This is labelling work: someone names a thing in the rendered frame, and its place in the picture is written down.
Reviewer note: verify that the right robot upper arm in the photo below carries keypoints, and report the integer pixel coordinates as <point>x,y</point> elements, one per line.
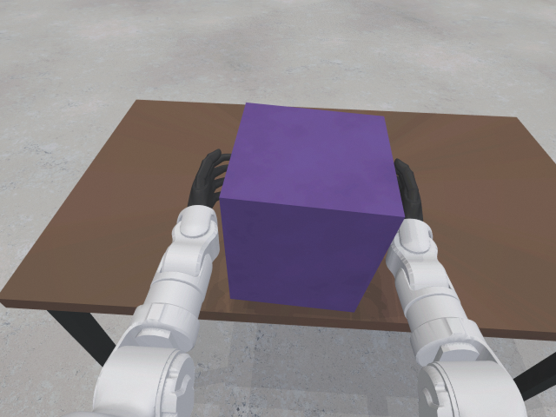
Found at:
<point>467,389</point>

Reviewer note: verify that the left robot upper arm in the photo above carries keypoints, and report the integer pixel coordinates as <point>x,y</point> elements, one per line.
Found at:
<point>144,382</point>

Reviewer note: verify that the robot right hand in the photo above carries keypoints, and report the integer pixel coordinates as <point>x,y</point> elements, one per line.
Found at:
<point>409,191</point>

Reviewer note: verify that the right robot forearm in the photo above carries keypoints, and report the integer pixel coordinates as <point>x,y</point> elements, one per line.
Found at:
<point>438,323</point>

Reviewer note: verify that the left robot forearm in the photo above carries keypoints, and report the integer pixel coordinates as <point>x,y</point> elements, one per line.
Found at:
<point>169,316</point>

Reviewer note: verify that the carton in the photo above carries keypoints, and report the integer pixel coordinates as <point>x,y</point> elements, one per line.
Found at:
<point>310,204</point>

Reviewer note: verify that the robot left hand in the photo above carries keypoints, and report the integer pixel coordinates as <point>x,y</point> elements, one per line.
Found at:
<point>204,185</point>

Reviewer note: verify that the table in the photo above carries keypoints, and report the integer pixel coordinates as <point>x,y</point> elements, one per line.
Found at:
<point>487,190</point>

